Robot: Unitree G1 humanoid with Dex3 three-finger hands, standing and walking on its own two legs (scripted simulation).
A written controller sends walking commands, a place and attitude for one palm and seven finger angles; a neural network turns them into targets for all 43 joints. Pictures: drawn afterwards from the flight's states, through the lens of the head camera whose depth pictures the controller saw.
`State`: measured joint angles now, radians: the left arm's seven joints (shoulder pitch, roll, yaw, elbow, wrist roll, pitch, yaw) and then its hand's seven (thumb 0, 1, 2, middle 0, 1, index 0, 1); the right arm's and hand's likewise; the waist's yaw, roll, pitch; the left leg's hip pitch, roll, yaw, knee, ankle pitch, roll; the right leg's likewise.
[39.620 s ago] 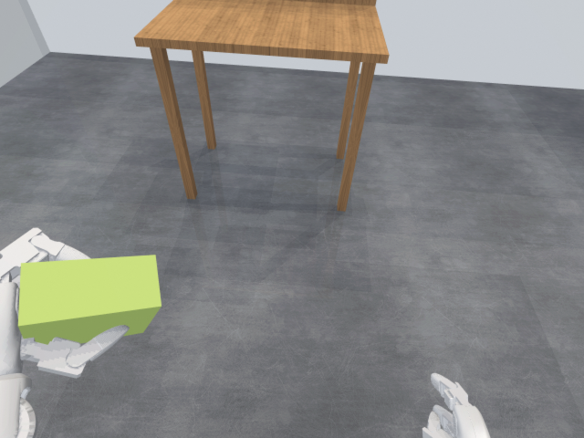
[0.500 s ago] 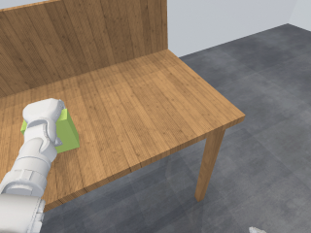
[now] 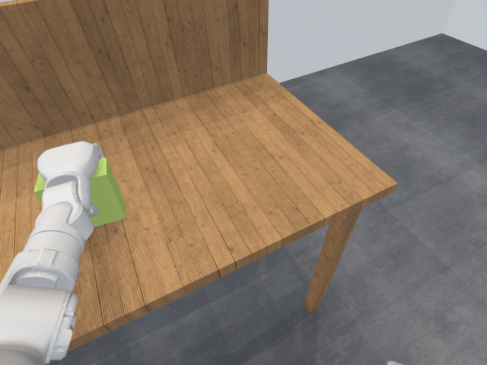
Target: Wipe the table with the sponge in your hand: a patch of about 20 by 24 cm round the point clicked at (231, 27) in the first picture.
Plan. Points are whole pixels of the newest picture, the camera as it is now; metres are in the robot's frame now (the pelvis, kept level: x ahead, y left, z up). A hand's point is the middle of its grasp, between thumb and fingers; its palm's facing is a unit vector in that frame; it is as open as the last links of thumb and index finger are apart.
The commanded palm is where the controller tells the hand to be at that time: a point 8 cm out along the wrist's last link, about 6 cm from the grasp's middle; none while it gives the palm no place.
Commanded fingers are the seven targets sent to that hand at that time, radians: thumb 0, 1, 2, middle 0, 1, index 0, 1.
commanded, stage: slide back across to the first lane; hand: left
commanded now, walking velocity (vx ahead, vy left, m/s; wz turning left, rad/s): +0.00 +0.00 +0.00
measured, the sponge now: (88, 203) +0.39 +0.31 +0.05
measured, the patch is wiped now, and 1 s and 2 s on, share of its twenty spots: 0.95 0.95 0.95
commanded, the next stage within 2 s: wipe back along the first lane in 0.50 s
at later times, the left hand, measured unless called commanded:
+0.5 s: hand (40, 197) +0.37 +0.37 +0.09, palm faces -0.05 -0.04 -1.00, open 9.7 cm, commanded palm +0.34 +0.36 +0.15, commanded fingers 0.00 0.10 1.30 -1.20 -1.60 -1.20 -1.60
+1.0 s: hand (33, 211) +0.34 +0.37 +0.09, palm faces -0.02 -0.04 -1.00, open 9.7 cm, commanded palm +0.30 +0.35 +0.13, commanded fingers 0.00 0.10 1.30 -1.20 -1.60 -1.20 -1.60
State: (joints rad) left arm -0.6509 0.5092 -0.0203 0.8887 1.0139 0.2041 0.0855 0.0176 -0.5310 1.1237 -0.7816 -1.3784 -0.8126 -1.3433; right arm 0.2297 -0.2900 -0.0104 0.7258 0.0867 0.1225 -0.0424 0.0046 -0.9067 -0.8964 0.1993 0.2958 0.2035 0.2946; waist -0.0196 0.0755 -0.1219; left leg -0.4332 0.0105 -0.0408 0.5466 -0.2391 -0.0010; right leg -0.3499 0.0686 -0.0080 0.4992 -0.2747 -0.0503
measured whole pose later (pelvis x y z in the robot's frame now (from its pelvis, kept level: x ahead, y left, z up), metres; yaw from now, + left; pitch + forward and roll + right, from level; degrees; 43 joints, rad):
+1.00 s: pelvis +0.03 +0.03 +0.00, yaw +1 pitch +4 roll -1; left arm -0.25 0.55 0.03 0.38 0.94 0.30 0.01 -0.01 -0.48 1.10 -0.73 -1.42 -0.75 -1.40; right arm 0.15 -0.29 0.01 0.66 0.08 0.14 -0.02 0.01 -0.91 -0.90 0.20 0.30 0.20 0.29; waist 0.03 0.08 -0.09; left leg -0.32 -0.03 -0.04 0.51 -0.27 0.04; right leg -0.20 0.03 -0.01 0.42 -0.29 -0.01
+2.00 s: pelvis +0.02 +0.02 +0.00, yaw +0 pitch +0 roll -1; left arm 0.18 0.48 -0.01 -0.15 0.91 0.43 0.05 0.02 -0.45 1.08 -0.71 -1.44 -0.74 -1.41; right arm 0.05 -0.27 0.03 0.63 0.07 0.10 0.00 0.01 -0.91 -0.90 0.20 0.30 0.20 0.29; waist 0.08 0.10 -0.08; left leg -0.26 -0.02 -0.02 0.54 -0.28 0.03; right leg -0.17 0.03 0.01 0.48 -0.31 -0.02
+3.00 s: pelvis +0.00 +0.00 +0.00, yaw +1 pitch -4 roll -1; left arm 0.22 0.48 -0.07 -0.24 0.89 0.43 0.00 0.00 -0.48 1.08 -0.75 -1.39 -0.78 -1.37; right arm 0.03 -0.26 0.04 0.66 0.05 0.04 -0.03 0.01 -0.90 -0.90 0.20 0.30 0.20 0.29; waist 0.13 0.11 -0.04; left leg -0.19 0.00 -0.04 0.50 -0.24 0.00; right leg -0.10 0.05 -0.01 0.46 -0.29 -0.05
